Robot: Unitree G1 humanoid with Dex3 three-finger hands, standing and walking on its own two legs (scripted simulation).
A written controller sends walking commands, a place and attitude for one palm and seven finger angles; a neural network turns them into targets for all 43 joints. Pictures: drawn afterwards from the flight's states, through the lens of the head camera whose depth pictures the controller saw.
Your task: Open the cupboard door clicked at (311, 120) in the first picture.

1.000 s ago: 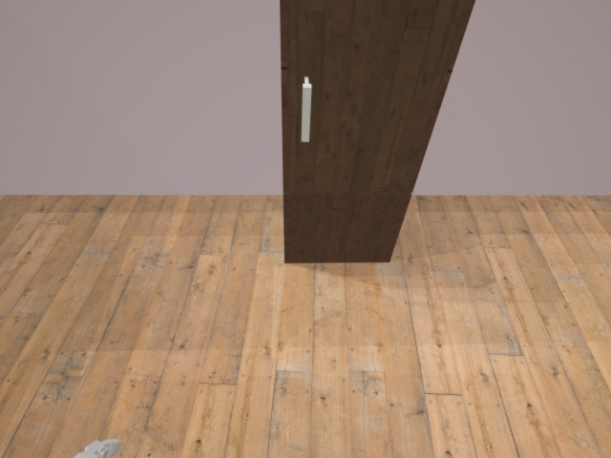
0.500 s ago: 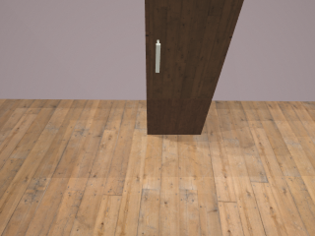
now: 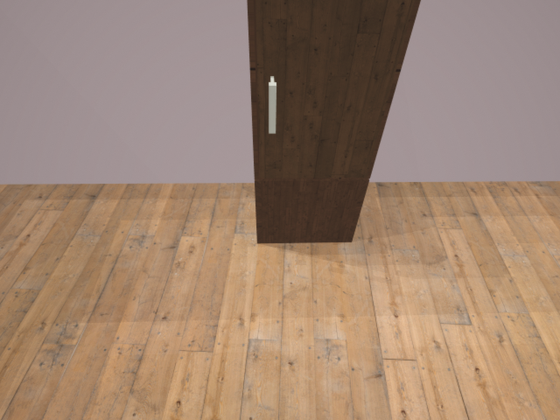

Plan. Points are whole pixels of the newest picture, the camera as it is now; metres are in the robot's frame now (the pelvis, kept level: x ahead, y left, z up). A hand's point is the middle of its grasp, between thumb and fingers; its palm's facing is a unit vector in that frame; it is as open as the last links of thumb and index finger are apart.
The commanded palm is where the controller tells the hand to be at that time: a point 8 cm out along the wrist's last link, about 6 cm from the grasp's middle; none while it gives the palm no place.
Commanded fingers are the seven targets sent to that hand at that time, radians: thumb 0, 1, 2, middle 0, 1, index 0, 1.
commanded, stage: look at it before walking up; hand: left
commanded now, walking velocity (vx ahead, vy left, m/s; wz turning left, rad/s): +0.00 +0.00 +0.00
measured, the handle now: (272, 105) +0.97 +0.07 -0.04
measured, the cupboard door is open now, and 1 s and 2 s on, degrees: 0 0 0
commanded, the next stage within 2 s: take the last steps up to it in 0.44 s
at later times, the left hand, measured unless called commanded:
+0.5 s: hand out of the picture +0.07 +0.24 -0.16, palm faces -0.03 -0.94 -0.33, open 7.4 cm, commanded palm none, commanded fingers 0.00 0.90 0.90 -0.20 -0.30 -0.20 -0.30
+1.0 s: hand out of the picture +0.02 +0.13 -0.18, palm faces +0.06 -0.98 -0.19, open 7.4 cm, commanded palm none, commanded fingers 0.00 0.90 0.90 -0.20 -0.30 -0.20 -0.30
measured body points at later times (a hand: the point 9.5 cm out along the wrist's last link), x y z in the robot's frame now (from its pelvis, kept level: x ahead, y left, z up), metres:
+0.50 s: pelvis +0.01 +0.00 +0.00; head +0.01 +0.00 +0.45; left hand +0.07 +0.29 -0.13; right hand +0.08 -0.30 -0.13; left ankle +0.00 +0.12 -0.75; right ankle +0.01 -0.12 -0.75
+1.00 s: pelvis +0.09 -0.04 -0.01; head +0.10 -0.03 +0.44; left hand +0.02 +0.19 -0.17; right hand +0.07 -0.28 -0.17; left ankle +0.03 +0.09 -0.69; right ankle +0.01 -0.13 -0.75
